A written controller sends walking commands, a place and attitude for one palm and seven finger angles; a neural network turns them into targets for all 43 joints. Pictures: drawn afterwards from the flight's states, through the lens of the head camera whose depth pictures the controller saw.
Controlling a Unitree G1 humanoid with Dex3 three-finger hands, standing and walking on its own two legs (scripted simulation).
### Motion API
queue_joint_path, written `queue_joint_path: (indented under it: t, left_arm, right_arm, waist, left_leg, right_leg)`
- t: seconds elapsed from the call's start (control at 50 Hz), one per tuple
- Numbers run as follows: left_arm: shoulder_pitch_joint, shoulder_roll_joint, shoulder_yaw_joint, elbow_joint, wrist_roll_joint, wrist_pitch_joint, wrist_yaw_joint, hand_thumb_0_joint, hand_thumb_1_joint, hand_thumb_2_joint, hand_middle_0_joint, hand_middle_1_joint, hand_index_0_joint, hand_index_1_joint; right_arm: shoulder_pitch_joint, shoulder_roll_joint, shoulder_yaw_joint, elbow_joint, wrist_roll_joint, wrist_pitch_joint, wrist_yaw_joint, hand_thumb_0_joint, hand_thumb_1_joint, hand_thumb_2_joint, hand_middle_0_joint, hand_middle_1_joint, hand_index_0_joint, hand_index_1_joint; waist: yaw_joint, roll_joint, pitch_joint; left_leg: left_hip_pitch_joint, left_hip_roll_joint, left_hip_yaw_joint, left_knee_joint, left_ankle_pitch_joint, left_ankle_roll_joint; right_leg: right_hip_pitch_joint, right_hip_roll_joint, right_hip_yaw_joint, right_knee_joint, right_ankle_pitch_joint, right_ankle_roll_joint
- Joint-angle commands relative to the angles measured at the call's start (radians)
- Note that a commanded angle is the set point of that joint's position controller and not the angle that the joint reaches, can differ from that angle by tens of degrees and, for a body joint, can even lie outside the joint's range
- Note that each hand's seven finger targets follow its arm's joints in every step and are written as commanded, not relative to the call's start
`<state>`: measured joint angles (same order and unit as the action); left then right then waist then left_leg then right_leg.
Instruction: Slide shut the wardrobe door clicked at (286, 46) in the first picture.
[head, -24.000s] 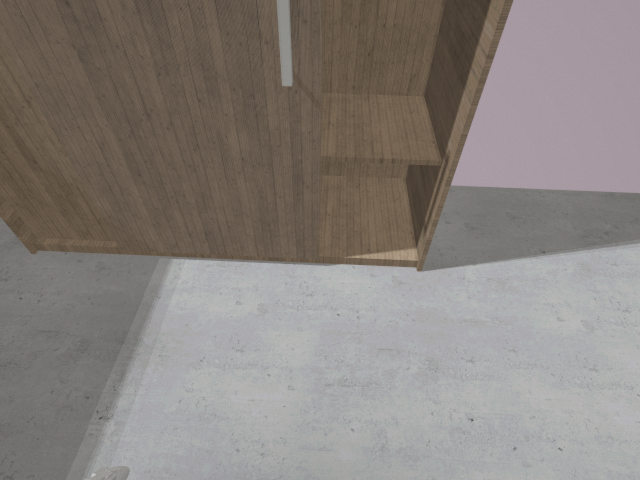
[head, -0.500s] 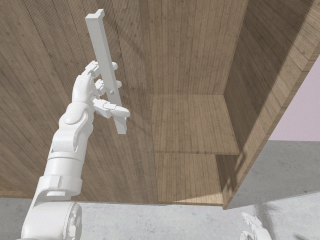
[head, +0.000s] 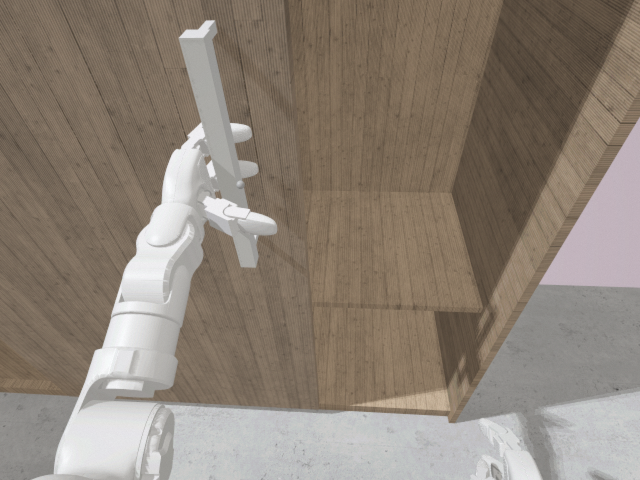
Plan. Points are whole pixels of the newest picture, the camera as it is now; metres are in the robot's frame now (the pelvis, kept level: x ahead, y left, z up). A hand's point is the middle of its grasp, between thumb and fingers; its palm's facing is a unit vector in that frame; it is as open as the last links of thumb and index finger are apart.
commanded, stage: grip the handle and tug to test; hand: left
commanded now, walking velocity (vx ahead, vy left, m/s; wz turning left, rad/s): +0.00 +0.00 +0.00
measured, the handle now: (232, 165) +0.46 +0.14 +0.19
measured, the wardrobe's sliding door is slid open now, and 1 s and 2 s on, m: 0.40 0.40 0.40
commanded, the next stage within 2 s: tug the door sideways, standing still in 1.52 s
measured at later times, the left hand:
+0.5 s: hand (236, 186) +0.40 +0.12 +0.20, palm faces -0.01 -1.00 +0.00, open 10.3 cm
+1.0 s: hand (238, 184) +0.40 +0.12 +0.20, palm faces +0.00 -1.00 +0.00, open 5.9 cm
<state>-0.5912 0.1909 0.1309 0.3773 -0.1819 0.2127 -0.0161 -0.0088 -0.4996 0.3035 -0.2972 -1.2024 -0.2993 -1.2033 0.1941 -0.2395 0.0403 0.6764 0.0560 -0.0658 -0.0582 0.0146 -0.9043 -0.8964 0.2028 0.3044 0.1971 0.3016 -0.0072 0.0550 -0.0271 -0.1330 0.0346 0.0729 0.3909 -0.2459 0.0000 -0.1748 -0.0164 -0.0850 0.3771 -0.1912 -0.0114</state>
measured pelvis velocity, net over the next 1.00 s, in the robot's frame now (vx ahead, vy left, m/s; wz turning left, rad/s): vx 0.00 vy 0.00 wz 0.01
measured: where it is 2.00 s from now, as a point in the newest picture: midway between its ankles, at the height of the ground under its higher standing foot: outside the picture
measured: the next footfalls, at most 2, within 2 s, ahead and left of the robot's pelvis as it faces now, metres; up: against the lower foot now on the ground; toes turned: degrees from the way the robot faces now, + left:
none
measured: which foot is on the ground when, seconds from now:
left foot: down 0.00-1.00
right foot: down 0.00-1.00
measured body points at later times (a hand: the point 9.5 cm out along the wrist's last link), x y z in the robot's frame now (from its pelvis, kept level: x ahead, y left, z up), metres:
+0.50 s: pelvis +0.00 +0.00 +0.00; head -0.01 -0.02 +0.45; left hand +0.39 +0.17 +0.20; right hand +0.16 -0.24 -0.10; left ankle -0.02 +0.12 -0.74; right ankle +0.01 -0.11 -0.74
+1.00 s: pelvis +0.00 +0.00 +0.00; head -0.01 -0.02 +0.45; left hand +0.40 +0.17 +0.20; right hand +0.16 -0.23 -0.10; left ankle -0.02 +0.12 -0.74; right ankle +0.01 -0.11 -0.74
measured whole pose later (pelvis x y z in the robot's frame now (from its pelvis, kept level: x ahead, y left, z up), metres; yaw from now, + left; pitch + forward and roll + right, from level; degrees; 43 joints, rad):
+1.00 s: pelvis +0.00 +0.00 +0.00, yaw +0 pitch -1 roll +0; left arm -0.58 0.18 0.12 0.34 -0.18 0.23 -0.01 0.01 0.67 0.81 -0.40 -1.39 -0.37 -1.36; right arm 0.20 -0.24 0.04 0.68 0.06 -0.05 -0.06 0.01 -0.90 -0.90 0.20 0.30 0.20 0.30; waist 0.00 0.05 -0.03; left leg -0.13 0.03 0.07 0.39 -0.25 0.00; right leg -0.17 -0.02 -0.09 0.37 -0.20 -0.01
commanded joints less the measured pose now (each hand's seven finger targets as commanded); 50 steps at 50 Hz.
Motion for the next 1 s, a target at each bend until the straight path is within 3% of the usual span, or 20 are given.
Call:
queue_joint_path:
  t: [0.0,0.04,0.08,0.12,0.14,0.2,0.24,0.28,0.36,0.38,0.44,0.48,0.56,0.68,0.74,0.82,0.86,0.92,0.94,0.98]
  left_arm:
    - [-0.461,0.137,0.031,-0.239,-0.008,-0.078,0.001,0.000,-0.500,0.300,-0.300,-1.200,-0.300,-1.200]
    - [-0.494,0.115,0.007,-0.243,-0.003,-0.080,0.003,0.000,-0.500,0.300,-0.300,-1.200,-0.300,-1.200]
    - [-0.464,0.135,0.025,-0.232,0.001,-0.079,0.008,0.000,-0.500,0.300,-0.300,-1.200,-0.300,-1.200]
    - [-0.456,0.144,0.034,-0.253,0.000,-0.080,0.005,0.000,-0.407,0.340,-0.310,-1.213,-0.310,-1.213]
    - [-0.480,0.116,0.006,-0.260,0.000,-0.080,0.001,0.000,-0.360,0.360,-0.315,-1.220,-0.315,-1.220]
    - [-0.455,0.151,0.043,-0.281,-0.003,-0.082,0.005,0.000,-0.220,0.420,-0.330,-1.240,-0.330,-1.240]
    - [-0.423,0.148,0.048,-0.283,-0.006,-0.079,-0.001,0.000,-0.127,0.460,-0.340,-1.253,-0.340,-1.253]
    - [-0.405,0.174,0.063,-0.258,-0.005,-0.074,-0.002,0.000,-0.033,0.500,-0.350,-1.267,-0.350,-1.267]
    - [-0.434,0.123,0.018,-0.312,-0.009,-0.069,-0.004,0.000,0.153,0.580,-0.370,-1.293,-0.370,-1.293]
    - [-0.416,0.152,0.044,-0.278,-0.007,-0.063,0.001,0.000,0.200,0.600,-0.375,-1.300,-0.375,-1.300]
    - [-0.416,0.158,0.054,-0.298,-0.012,-0.061,0.000,0.000,0.340,0.660,-0.390,-1.320,-0.390,-1.320]
    - [-0.406,0.181,0.067,-0.259,-0.011,-0.055,0.000,0.000,0.433,0.700,-0.400,-1.333,-0.400,-1.333]
    - [-0.436,0.149,0.039,-0.295,-0.010,-0.061,-0.005,0.000,0.620,0.780,-0.420,-1.360,-0.420,-1.360]
    - [-0.417,0.131,0.025,-0.272,-0.006,-0.059,0.002,0.000,0.900,0.900,-0.450,-1.400,-0.450,-1.400]
    - [-0.427,0.144,0.039,-0.287,-0.005,-0.061,0.004,0.000,0.900,0.900,-0.450,-1.400,-0.450,-1.400]
    - [-0.430,0.127,0.025,-0.282,-0.005,-0.057,0.006,0.000,0.900,0.900,-0.450,-1.400,-0.450,-1.400]
    - [-0.440,0.113,0.009,-0.290,-0.004,-0.053,0.003,0.000,0.900,0.900,-0.450,-1.400,-0.450,-1.400]
    - [-0.444,0.138,0.029,-0.248,-0.004,-0.050,0.006,0.000,0.900,0.900,-0.450,-1.400,-0.450,-1.400]
    - [-0.468,0.116,0.006,-0.252,-0.004,-0.050,0.003,0.000,0.900,0.900,-0.450,-1.400,-0.450,-1.400]
    - [-0.448,0.161,0.048,-0.210,-0.003,-0.047,0.009,0.000,0.900,0.900,-0.450,-1.400,-0.450,-1.400]
  right_arm:
    - [-0.106,-0.107,-0.034,-0.145,0.002,-0.046,-0.009,0.000,-0.900,-0.900,0.200,0.300,0.200,0.300]
    - [-0.100,-0.104,-0.034,-0.141,0.003,-0.049,-0.009,0.000,-0.900,-0.900,0.200,0.300,0.200,0.300]
    - [-0.095,-0.109,-0.037,-0.137,-0.002,-0.048,-0.007,0.000,-0.900,-0.900,0.200,0.300,0.200,0.300]
    - [-0.102,-0.108,-0.037,-0.144,0.002,-0.047,-0.007,0.000,-0.900,-0.900,0.200,0.300,0.200,0.300]
    - [-0.102,-0.105,-0.036,-0.144,0.002,-0.050,-0.007,0.000,-0.900,-0.900,0.200,0.300,0.200,0.300]
    - [-0.101,-0.108,-0.038,-0.146,-0.001,-0.049,-0.006,0.000,-0.900,-0.900,0.200,0.300,0.200,0.300]
    - [-0.105,-0.107,-0.036,-0.151,-0.003,-0.049,-0.004,0.000,-0.900,-0.900,0.200,0.300,0.200,0.300]
    - [-0.106,-0.112,-0.035,-0.144,-0.002,-0.042,-0.005,0.000,-0.900,-0.900,0.200,0.300,0.200,0.300]
    - [-0.114,-0.105,-0.037,-0.155,0.003,-0.047,-0.003,0.000,-0.900,-0.900,0.200,0.300,0.200,0.300]
    - [-0.110,-0.109,-0.036,-0.145,0.000,-0.042,-0.005,0.000,-0.900,-0.900,0.200,0.300,0.200,0.300]
    - [-0.113,-0.110,-0.038,-0.152,0.000,-0.044,-0.007,0.000,-0.900,-0.900,0.200,0.300,0.200,0.300]
    - [-0.114,-0.115,-0.034,-0.143,0.000,-0.035,-0.010,0.000,-0.900,-0.900,0.200,0.300,0.200,0.300]
    - [-0.115,-0.107,-0.034,-0.154,0.001,-0.039,-0.008,0.000,-0.900,-0.900,0.200,0.300,0.200,0.300]
    - [-0.107,-0.110,-0.038,-0.148,-0.001,-0.038,-0.006,0.000,-0.900,-0.900,0.200,0.300,0.200,0.300]
    - [-0.107,-0.109,-0.040,-0.149,0.000,-0.041,-0.006,0.000,-0.900,-0.900,0.200,0.300,0.200,0.300]
    - [-0.106,-0.108,-0.038,-0.149,0.000,-0.037,-0.005,0.000,-0.900,-0.900,0.200,0.300,0.200,0.300]
    - [-0.112,-0.106,-0.037,-0.152,0.001,-0.037,-0.006,0.000,-0.900,-0.900,0.200,0.300,0.200,0.300]
    - [-0.104,-0.111,-0.037,-0.141,0.001,-0.032,-0.010,0.000,-0.900,-0.900,0.200,0.300,0.200,0.300]
    - [-0.106,-0.108,-0.035,-0.141,0.001,-0.034,-0.011,0.000,-0.900,-0.900,0.200,0.300,0.200,0.300]
    - [-0.096,-0.115,-0.035,-0.131,-0.003,-0.028,-0.013,0.000,-0.900,-0.900,0.200,0.300,0.200,0.300]
  waist:
    - [-0.010,-0.067,-0.256]
    - [-0.021,-0.059,-0.253]
    - [-0.009,-0.069,-0.266]
    - [-0.009,-0.073,-0.276]
    - [-0.017,-0.073,-0.277]
    - [-0.004,-0.057,-0.290]
    - [0.001,-0.080,-0.292]
    - [0.003,-0.074,-0.262]
    - [-0.008,-0.044,-0.272]
    - [-0.004,-0.055,-0.252]
    - [-0.004,-0.087,-0.277]
    - [-0.002,-0.087,-0.244]
    - [-0.008,-0.049,-0.269]
    - [-0.008,-0.079,-0.260]
    - [-0.008,-0.070,-0.281]
    - [-0.009,-0.078,-0.265]
    - [-0.011,-0.054,-0.271]
    - [-0.015,-0.092,-0.242]
    - [-0.021,-0.073,-0.242]
    - [-0.011,-0.078,-0.227]
  left_leg:
    - [0.071,-0.028,-0.049,-0.028,0.251,0.029]
    - [0.083,-0.027,-0.052,-0.025,0.257,0.029]
    - [0.079,-0.026,-0.052,-0.024,0.275,0.028]
    - [0.085,-0.026,-0.049,-0.024,0.281,0.030]
    - [0.091,-0.027,-0.050,-0.024,0.279,0.029]
    - [0.089,-0.027,-0.049,-0.023,0.297,0.029]
    - [0.081,-0.027,-0.047,-0.024,0.311,0.029]
    - [0.061,-0.027,-0.047,-0.027,0.289,0.027]
    - [0.090,-0.029,-0.047,-0.023,0.293,0.028]
    - [0.074,-0.026,-0.048,-0.024,0.285,0.027]
    - [0.082,-0.026,-0.049,-0.027,0.283,0.030]
    - [0.055,-0.027,-0.046,-0.030,0.257,0.030]
    - [0.081,-0.029,-0.046,-0.024,0.292,0.028]
    - [0.080,-0.025,-0.051,-0.023,0.292,0.027]
    - [0.090,-0.026,-0.051,-0.023,0.299,0.028]
    - [0.083,-0.026,-0.053,-0.025,0.295,0.028]
    - [0.093,-0.027,-0.052,-0.023,0.297,0.026]
    - [0.071,-0.026,-0.054,-0.029,0.259,0.029]
    - [0.074,-0.029,-0.051,-0.026,0.254,0.030]
    - [0.055,-0.028,-0.055,-0.028,0.247,0.028]
  right_leg:
    - [0.098,0.022,0.037,-0.028,0.248,-0.008]
    - [0.083,0.022,0.034,-0.028,0.250,-0.008]
    - [0.099,0.022,0.033,-0.024,0.262,-0.010]
    - [0.108,0.022,0.034,-0.022,0.279,-0.009]
    - [0.102,0.022,0.033,-0.021,0.278,-0.008]
    - [0.119,0.020,0.034,-0.019,0.296,-0.010]
    - [0.135,0.020,0.032,-0.014,0.319,-0.009]
    - [0.129,0.019,0.032,-0.021,0.292,-0.010]
    - [0.110,0.022,0.033,-0.021,0.294,-0.009]
    - [0.109,0.021,0.030,-0.025,0.277,-0.011]
    - [0.120,0.022,0.032,-0.024,0.283,-0.008]
    - [0.115,0.020,0.035,-0.031,0.255,-0.008]
    - [0.116,0.020,0.034,-0.021,0.293,-0.010]
    - [0.107,0.024,0.029,-0.023,0.278,-0.011]
    - [0.113,0.023,0.033,-0.020,0.292,-0.010]
    - [0.110,0.024,0.031,-0.023,0.289,-0.010]
    - [0.103,0.023,0.032,-0.020,0.288,-0.010]
    - [0.093,0.025,0.030,-0.030,0.248,-0.008]
    - [0.085,0.024,0.033,-0.031,0.246,-0.007]
    - [0.090,0.023,0.032,-0.034,0.228,-0.010]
